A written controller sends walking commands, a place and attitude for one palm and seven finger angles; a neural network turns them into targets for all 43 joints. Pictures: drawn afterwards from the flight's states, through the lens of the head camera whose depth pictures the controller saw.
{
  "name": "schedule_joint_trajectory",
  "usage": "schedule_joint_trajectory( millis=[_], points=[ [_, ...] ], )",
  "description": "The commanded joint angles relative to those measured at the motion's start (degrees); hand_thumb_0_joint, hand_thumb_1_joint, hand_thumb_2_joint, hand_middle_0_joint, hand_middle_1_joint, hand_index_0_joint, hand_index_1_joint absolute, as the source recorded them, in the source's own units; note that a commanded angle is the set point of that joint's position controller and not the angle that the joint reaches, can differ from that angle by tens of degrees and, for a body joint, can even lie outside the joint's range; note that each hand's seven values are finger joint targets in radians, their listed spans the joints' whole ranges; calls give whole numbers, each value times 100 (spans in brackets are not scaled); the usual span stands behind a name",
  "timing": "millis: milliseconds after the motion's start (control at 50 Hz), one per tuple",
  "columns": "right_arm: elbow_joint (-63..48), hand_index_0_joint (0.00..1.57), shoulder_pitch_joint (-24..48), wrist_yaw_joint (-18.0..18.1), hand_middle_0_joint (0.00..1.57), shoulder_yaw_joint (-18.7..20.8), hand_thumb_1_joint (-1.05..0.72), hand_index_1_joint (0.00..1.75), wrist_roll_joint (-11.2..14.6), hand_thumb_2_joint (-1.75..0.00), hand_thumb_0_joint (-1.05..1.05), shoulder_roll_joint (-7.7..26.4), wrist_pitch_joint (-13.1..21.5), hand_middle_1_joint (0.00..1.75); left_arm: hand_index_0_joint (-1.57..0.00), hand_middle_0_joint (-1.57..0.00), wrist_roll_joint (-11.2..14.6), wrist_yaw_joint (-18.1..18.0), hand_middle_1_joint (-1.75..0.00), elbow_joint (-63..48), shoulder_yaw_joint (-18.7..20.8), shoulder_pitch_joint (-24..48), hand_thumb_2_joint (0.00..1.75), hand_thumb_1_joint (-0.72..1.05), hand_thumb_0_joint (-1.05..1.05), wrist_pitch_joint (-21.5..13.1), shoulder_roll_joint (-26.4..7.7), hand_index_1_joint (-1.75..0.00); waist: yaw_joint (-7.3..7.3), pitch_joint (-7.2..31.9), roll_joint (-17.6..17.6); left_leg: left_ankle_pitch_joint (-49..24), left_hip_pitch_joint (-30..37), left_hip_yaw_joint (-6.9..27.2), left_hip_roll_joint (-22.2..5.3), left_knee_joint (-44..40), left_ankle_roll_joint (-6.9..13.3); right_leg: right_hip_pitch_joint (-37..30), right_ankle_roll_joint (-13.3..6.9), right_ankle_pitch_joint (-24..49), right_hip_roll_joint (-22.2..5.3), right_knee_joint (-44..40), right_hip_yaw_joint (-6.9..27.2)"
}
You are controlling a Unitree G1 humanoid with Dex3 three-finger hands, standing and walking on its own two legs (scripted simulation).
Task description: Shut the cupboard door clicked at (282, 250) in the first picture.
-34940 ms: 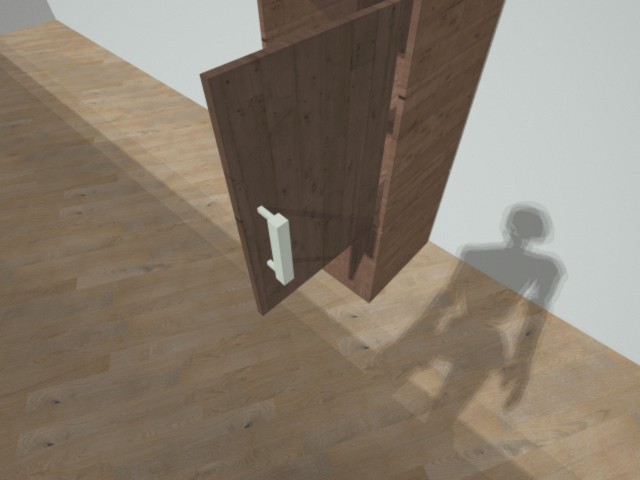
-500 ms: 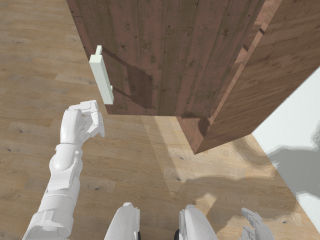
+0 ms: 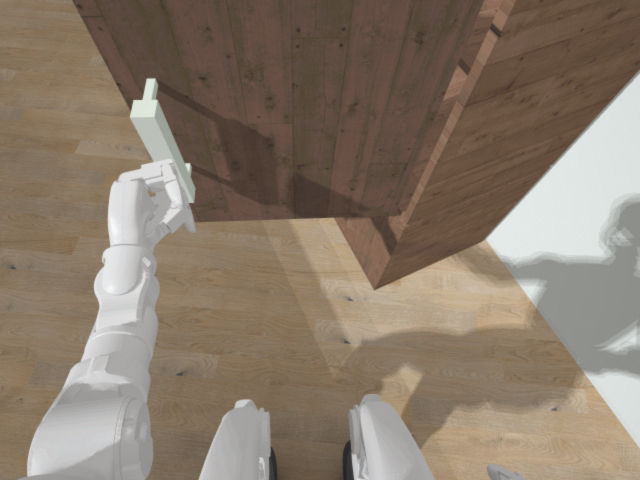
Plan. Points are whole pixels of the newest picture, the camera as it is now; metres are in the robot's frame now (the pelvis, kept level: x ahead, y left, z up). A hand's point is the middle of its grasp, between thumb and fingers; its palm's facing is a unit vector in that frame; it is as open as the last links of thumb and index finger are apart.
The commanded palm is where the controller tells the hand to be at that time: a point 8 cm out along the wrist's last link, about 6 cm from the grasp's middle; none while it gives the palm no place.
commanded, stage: bring the fist close to the handle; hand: left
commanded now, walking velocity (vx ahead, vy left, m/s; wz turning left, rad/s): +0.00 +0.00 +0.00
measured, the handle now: (170, 146) +0.54 +0.18 +0.03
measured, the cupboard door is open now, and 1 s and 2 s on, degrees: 68 57 47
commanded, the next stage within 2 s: push the door shut along its arc in 0.12 s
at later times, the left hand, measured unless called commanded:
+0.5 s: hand (187, 190) +0.47 +0.15 +0.03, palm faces -0.04 -1.00 -0.06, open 3.1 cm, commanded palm +0.45 +0.20 +0.03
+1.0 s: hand (200, 151) +0.53 +0.14 +0.03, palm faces -0.17 -0.98 -0.04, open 3.1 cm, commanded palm +0.53 +0.17 +0.03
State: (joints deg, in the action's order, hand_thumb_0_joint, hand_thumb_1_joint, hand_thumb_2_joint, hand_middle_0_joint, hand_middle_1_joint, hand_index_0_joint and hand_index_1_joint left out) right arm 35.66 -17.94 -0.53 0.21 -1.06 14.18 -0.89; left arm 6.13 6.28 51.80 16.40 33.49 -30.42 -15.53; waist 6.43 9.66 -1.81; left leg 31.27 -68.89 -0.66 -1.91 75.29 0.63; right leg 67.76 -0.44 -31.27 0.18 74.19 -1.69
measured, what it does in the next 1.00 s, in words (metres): stands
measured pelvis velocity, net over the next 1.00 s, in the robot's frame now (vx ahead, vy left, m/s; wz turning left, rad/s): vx -0.01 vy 0.01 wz -0.02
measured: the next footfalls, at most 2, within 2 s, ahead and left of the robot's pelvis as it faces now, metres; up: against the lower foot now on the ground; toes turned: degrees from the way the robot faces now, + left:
none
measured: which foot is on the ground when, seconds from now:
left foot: down 0.00-1.00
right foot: down 0.00-1.00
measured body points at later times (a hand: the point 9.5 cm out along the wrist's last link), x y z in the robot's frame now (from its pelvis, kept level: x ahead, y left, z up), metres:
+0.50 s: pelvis +0.00 +0.00 -0.01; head +0.13 +0.01 +0.42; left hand +0.46 +0.21 +0.04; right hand +0.09 -0.27 -0.13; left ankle +0.03 +0.11 -0.61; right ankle +0.03 -0.12 -0.61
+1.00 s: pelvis -0.01 +0.01 -0.02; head +0.16 +0.03 +0.39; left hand +0.53 +0.20 +0.04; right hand -0.01 -0.26 -0.13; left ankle +0.03 +0.11 -0.61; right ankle +0.03 -0.12 -0.61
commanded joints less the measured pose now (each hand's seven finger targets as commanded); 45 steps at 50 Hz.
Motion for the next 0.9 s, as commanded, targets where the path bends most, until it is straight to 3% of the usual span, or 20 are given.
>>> schedule_joint_trajectory(
  millis=[0, 60, 80, 180, 200, 220, 280, 340, 380, 540, 620, 660, 680, 720, 780, 820, 840, 860, 880],
  points=[
    [-464, 20, -391, 52, 20, 376, -90, 30, -4, -90, 0, 864, 183, 30, -130, -130, 107, 53, -150, -1376, -30, 2067, 90, 90, 0, -572, -885, -150, -17, 2786, -234, -1606, 1882, 246, 156, -897, 37, -1512, -70, 1729, 87, -948, 92],
    [-412, 20, -415, 59, 20, 397, -90, 30, -3, -90, 0, 898, 186, 30, -130, -130, 105, 77, -150, -1248, -87, 2060, 90, 90, 0, -553, -836, -150, 1, 2722, -216, -1635, 1992, 290, 145, -917, 25, -1379, -77, 1676, 91, -952, 48],
    [-401, 20, -413, 49, 20, 393, -90, 30, 3, -90, 0, 879, 179, 30, -130, -130, 135, 86, -150, -1183, -199, 2031, 90, 90, 0, -507, -663, -150, 41, 2670, -190, -1586, 1973, 268, 156, -912, 39, -1365, -68, 1654, 88, -996, 47],
    [-416, 20, -382, 61, 20, 372, -90, 30, -2, -90, 0, 877, 143, 30, -130, -130, 101, 27, -150, -1118, -44, 2107, 90, 90, 0, -470, -860, -150, -5, 2608, -108, -1557, 1814, 256, 176, -907, 49, -1490, -68, 1703, 73, -986, 79],
    [-449, 20, -373, 57, 20, 374, -90, 30, -6, -90, 0, 880, 130, 30, -130, -130, 76, 2, -150, -1094, 28, 1957, 90, 90, 0, -476, -922, -150, -73, 2658, -102, -1605, 1824, 259, 174, -924, 36, -1532, -80, 1736, 74, -963, 67],
    [-464, 20, -348, 48, 20, 363, -90, 30, -5, -90, 0, 861, 123, 30, -130, -130, 69, 18, -150, -1076, -66, 1993, 90, 90, 0, -473, -842, -150, -25, 2613, -71, -1549, 1767, 230, 183, -903, 51, -1549, -67, 1729, 77, -986, 91],
    [-381, 20, -367, 99, 20, 331, -90, 30, -16, -90, 0, 884, 96, 30, -130, -130, -46, 62, -150, -807, 56, 2670, 90, 90, 0, -528, -1210, -150, 157, 2400, 60, -1312, 1458, 249, 186, -795, 96, -1486, -42, 1587, 71, -985, 158],
    [-400, 20, -377, 125, 20, 323, -90, 30, -15, -90, 0, 900, 123, 30, -130, -130, -16, 188, -150, -788, 107, 3102, 90, 90, 0, -574, -1361, -150, 182, 2648, -216, -1326, 1537, 248, 206, -690, 110, -1430, -69, 1543, 85, -942, 195],
    [-328, 20, -370, 129, 20, 300, -90, 30, -12, -90, 0, 918, 112, 30, -130, -130, -17, 316, -150, -453, 81, 3248, 90, 90, 0, -500, -1418, -150, 262, 2588, -252, -1344, 1495, 278, 186, -650, 99, -1333, -67, 1547, 84, -921, 184],
    [-319, 20, -589, 100, 20, 286, -90, 30, 23, -90, 0, 1006, 84, 30, -130, -130, 121, 784, -150, -150, 87, 3790, 90, 90, 0, -231, -1590, -150, 384, 2950, -483, -1657, 1656, 371, 157, -503, 120, -1121, -107, 1667, 123, -802, 132],
    [-243, 20, -690, 91, 20, 268, -90, 30, 34, -90, 0, 1058, 50, 30, -130, -130, 68, 880, -150, 27, 105, 4176, 90, 90, 0, -109, -1770, -150, 519, 2850, -383, -1533, 1491, 418, 130, -457, 144, -1009, -100, 1516, 140, -815, 125],
    [-228, 20, -749, 94, 20, 274, -90, 30, 27, -90, 0, 1087, 54, 30, -130, -130, 23, 911, -150, 44, 182, 4306, 90, 90, 0, -129, -1916, -150, 503, 2989, -583, -1618, 1675, 484, 111, -461, 121, -823, -127, 1458, 144, -761, 77],
    [-220, 20, -781, 77, 20, 272, -90, 30, 17, -90, 0, 1072, 58, 30, -130, -130, 26, 938, -150, 1, 35, 4433, 90, 90, 0, -123, -1746, -150, 567, 3048, -637, -1668, 1779, 510, 109, -459, 124, -748, -125, 1455, 152, -752, 50],
    [-188, 20, -830, 65, 20, 259, -90, 30, 21, -90, 0, 1096, 40, 30, -130, -130, 9, 945, -150, 259, 69, 4466, 90, 90, 0, -35, -1799, -150, 610, 2847, -567, -1564, 1673, 520, 95, -458, 126, -631, -129, 1325, 167, -783, 33],
    [-133, 20, -946, 67, 20, 237, -90, 30, -7, -90, 0, 1143, 44, 30, -130, -130, -133, 930, -150, 327, 144, 4924, 90, 90, 0, -6, -2089, -150, 728, 2869, -676, -1485, 1630, 582, 73, -405, 146, -438, -136, 1203, 174, -735, 22],
    [-116, 20, -986, 43, 20, 231, -90, 30, -15, -90, 0, 1152, 43, 30, -130, -130, -181, 967, -150, 423, 68, 5006, 90, 90, 0, 46, -2056, -150, 751, 2926, -872, -1525, 1713, 600, 69, -384, 131, -299, -158, 1178, 182, -717, 1],
    [-112, 20, -1043, 46, 20, 226, -90, 30, -25, -90, 0, 1166, 51, 30, -130, -130, -171, 991, -150, 463, 88, 5135, 90, 90, 0, 61, -2091, -150, 836, 2945, -789, -1537, 1740, 633, 59, -367, 149, -234, -153, 1171, 198, -693, -28],
    [-90, 20, -1064, 51, 20, 219, -90, 30, -28, -90, 0, 1196, 42, 30, -130, -130, -195, 1008, -150, 477, 252, 5212, 90, 90, 0, 75, -2346, -150, 785, 3018, -872, -1577, 1750, 654, 38, -358, 132, -243, -159, 1177, 191, -667, -32],
    [-113, 20, -1070, 38, 20, 209, -90, 30, -21, -90, 0, 1182, 41, 30, -130, -130, -193, 1053, -150, 557, 141, 5187, 90, 90, 0, 131, -2215, -150, 815, 3025, -919, -1587, 1730, 634, 56, -346, 140, -237, -161, 1186, 197, -691, -17]
  ],
)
